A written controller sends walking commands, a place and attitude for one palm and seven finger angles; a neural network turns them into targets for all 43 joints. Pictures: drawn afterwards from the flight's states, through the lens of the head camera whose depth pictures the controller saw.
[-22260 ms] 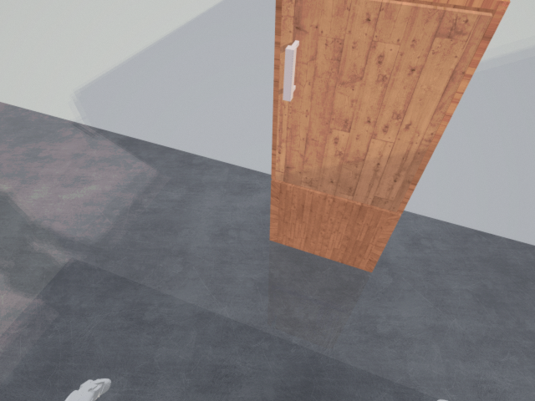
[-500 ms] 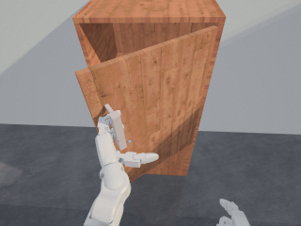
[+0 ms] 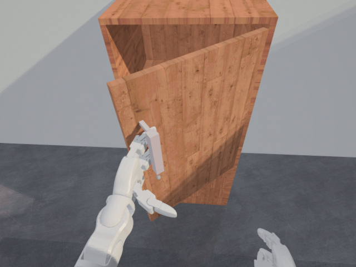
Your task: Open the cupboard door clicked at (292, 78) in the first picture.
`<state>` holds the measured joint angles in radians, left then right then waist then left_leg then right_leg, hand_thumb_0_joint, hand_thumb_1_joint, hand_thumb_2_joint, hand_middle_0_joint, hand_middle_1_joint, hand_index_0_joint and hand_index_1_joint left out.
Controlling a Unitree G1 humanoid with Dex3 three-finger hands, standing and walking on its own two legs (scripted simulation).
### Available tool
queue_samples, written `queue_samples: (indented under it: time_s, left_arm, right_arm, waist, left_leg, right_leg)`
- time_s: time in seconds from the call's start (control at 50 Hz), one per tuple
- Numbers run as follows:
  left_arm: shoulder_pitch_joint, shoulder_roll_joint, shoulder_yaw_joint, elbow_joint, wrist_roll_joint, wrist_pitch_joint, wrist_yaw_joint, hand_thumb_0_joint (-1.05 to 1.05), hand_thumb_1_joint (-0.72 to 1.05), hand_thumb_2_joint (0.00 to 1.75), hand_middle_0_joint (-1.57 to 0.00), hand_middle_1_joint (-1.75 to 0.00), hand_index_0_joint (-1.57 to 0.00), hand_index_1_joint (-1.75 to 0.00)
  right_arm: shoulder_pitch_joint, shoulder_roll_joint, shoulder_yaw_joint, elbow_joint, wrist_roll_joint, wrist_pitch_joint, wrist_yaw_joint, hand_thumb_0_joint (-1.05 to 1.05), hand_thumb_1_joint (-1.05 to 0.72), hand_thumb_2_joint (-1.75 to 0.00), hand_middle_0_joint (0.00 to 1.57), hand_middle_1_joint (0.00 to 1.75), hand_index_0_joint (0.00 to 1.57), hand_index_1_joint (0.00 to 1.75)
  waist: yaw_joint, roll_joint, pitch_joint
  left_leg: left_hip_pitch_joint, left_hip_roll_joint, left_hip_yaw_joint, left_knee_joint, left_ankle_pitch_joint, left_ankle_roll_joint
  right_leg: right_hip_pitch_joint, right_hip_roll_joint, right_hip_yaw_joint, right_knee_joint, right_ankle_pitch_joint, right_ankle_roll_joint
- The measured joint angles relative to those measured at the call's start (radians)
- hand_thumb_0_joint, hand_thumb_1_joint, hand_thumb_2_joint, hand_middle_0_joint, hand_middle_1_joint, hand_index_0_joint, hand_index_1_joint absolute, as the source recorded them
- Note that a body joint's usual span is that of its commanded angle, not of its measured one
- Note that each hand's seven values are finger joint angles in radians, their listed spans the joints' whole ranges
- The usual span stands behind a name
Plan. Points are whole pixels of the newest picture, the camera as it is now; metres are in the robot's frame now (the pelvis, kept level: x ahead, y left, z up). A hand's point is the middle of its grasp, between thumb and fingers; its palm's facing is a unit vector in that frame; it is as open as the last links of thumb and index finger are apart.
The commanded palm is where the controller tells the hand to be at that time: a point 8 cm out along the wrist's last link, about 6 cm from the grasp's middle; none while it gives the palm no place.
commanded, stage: slide the hand sideways off the handle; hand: left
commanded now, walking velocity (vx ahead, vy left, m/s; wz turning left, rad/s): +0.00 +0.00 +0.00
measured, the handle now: (151, 147) +0.36 +0.09 +0.10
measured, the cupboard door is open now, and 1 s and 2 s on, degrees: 39 39 39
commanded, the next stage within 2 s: draw the hand back to the body in 0.92 s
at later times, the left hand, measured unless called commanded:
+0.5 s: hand (141, 189) +0.25 +0.10 +0.09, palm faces -0.01 -1.00 -0.02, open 16.3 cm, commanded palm +0.22 +0.16 +0.09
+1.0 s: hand (105, 208) +0.21 +0.16 +0.09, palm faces +0.02 -1.00 -0.04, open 16.3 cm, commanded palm +0.19 +0.21 +0.09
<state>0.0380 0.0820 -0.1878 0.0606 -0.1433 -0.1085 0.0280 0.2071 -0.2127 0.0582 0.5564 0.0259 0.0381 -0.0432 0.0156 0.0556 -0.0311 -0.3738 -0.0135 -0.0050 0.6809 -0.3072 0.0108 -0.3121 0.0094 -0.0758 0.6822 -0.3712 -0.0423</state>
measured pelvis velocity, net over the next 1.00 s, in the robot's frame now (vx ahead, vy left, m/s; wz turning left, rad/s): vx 0.01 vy -0.02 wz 0.01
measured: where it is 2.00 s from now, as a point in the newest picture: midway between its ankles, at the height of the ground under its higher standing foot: outside the picture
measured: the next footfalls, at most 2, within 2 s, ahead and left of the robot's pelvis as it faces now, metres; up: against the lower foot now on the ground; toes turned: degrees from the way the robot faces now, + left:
none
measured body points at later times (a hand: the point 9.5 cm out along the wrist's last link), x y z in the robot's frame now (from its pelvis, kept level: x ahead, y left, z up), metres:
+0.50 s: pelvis +0.01 -0.01 +0.00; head +0.01 -0.03 +0.45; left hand +0.25 +0.15 +0.10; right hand +0.20 -0.22 -0.08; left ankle +0.03 +0.11 -0.72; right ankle +0.00 -0.09 -0.72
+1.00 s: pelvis +0.01 -0.02 -0.01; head +0.01 -0.04 +0.44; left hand +0.20 +0.21 +0.10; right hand +0.19 -0.25 -0.08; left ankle +0.03 +0.11 -0.72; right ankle +0.00 -0.09 -0.72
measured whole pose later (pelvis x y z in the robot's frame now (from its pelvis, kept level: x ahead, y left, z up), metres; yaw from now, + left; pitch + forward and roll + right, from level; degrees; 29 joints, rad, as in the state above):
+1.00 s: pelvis +0.01 -0.02 -0.01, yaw +0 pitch +3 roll +0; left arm 0.48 0.21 0.13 -0.22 -0.29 -0.20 -0.22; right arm 0.25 -0.26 0.03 0.53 0.04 -0.13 -0.06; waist 0.02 0.05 -0.08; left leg -0.45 0.01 -0.03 0.76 -0.36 -0.01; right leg -0.38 0.03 -0.10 0.74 -0.42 -0.06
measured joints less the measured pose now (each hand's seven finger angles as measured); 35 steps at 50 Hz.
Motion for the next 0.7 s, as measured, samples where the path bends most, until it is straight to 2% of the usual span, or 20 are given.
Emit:
queue_samples:
  time_s: [0.04,0.1,0.16,0.22,0.34,0.48,0.6,0.7]
  left_arm:
    - [0.006,-0.021,0.006,-0.008,0.002,0.008,0.018,-0.01,-0.5,0.3,-0.17,-0.33,-0.13,-0.33]
    - [0.022,-0.038,0.002,-0.029,0.036,0.011,0.053,-0.01,-0.5,0.3,-0.15,-0.31,-0.15,-0.32]
    - [0.047,-0.037,-0.002,-0.055,0.066,0.009,0.07,-0.01,-0.5,0.3,-0.15,-0.3,-0.15,-0.31]
    - [0.081,-0.021,0.002,-0.083,0.075,0.011,0.068,-0.01,-0.5,0.3,-0.15,-0.3,-0.15,-0.31]
    - [0.155,0.016,0.037,-0.147,0.049,0.015,0.038,-0.01,-0.5,0.3,-0.17,-0.31,-0.16,-0.3]
    - [0.266,0.031,0.082,-0.241,0.024,-0.002,0.0,-0.01,-0.5,0.3,-0.17,-0.31,-0.16,-0.3]
    - [0.348,0.061,0.129,-0.289,0.005,-0.018,-0.052,-0.01,-0.5,0.3,-0.16,-0.3,-0.16,-0.3]
    - [0.389,0.084,0.172,-0.308,-0.029,-0.04,-0.105,-0.01,-0.5,0.3,-0.16,-0.3,-0.15,-0.3]
  right_arm:
    - [0.006,0.001,0.002,-0.001,0.001,-0.014,0.005,0.01,-0.91,-0.9,0.2,0.3,0.2,0.3]
    - [0.012,0.005,0.002,-0.011,-0.004,-0.026,0.019,0.01,-0.91,-0.9,0.2,0.3,0.2,0.3]
    - [0.015,0.009,0.002,-0.023,-0.009,-0.032,0.031,0.02,-0.91,-0.9,0.2,0.3,0.2,0.3]
    - [0.015,0.011,0.003,-0.032,-0.011,-0.032,0.035,0.02,-0.91,-0.9,0.2,0.3,0.2,0.3]
    - [0.014,0.008,0.003,-0.041,-0.009,-0.039,0.03,0.02,-0.91,-0.9,0.2,0.3,0.2,0.3]
    - [0.016,-0.002,-0.005,-0.054,-0.007,-0.065,0.028,0.02,-0.91,-0.9,0.2,0.3,0.2,0.3]
    - [0.022,-0.01,-0.01,-0.061,-0.006,-0.085,0.02,0.02,-0.91,-0.9,0.2,0.3,0.2,0.3]
    - [0.025,-0.018,-0.014,-0.059,-0.003,-0.108,0.009,0.02,-0.91,-0.9,0.2,0.3,0.2,0.3]
  waist:
    - [-0.002,-0.005,-0.002]
    - [-0.004,-0.016,-0.004]
    - [-0.007,-0.023,-0.005]
    - [-0.008,-0.026,-0.006]
    - [-0.006,-0.023,-0.006]
    - [0.002,-0.016,-0.017]
    - [0.01,-0.016,-0.026]
    - [0.012,-0.014,-0.032]
  left_leg:
    - [-0.001,-0.002,0.005,-0.003,0.002,0.002]
    - [-0.005,-0.002,0.014,-0.004,0.002,0.004]
    - [-0.009,0.0,0.022,0.0,-0.002,0.004]
    - [-0.009,0.004,0.027,0.003,-0.007,0.003]
    - [-0.002,0.012,0.027,0.004,-0.016,-0.002]
    - [-0.008,0.015,0.019,0.012,-0.028,-0.009]
    - [-0.022,0.017,0.005,0.027,-0.039,-0.017]
    - [-0.039,0.02,-0.006,0.044,-0.047,-0.024]
  right_leg:
    - [-0.004,-0.002,0.005,0.001,0.001,0.003]
    - [-0.014,-0.003,0.014,0.008,0.0,0.004]
    - [-0.023,-0.001,0.021,0.015,-0.003,0.004]
    - [-0.025,0.002,0.027,0.017,-0.005,0.003]
    - [-0.017,0.01,0.028,0.012,-0.01,-0.002]
    - [-0.02,0.014,0.02,0.018,-0.023,-0.008]
    - [-0.029,0.017,0.007,0.032,-0.039,-0.016]
    - [-0.041,0.021,-0.004,0.045,-0.047,-0.022]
